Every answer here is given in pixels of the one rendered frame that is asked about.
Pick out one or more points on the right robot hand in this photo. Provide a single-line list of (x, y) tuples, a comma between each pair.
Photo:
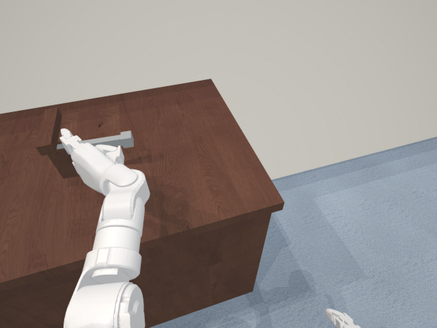
[(340, 320)]

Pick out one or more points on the tap lever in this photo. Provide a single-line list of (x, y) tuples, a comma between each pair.
[(125, 139)]

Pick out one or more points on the robot left forearm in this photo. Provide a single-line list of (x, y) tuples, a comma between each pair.
[(115, 255)]

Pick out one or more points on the robot left upper arm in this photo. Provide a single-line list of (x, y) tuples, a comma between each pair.
[(115, 305)]

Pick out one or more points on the left robot hand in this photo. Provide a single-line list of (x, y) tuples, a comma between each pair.
[(89, 161)]

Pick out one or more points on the counter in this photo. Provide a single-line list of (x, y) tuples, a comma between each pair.
[(205, 221)]

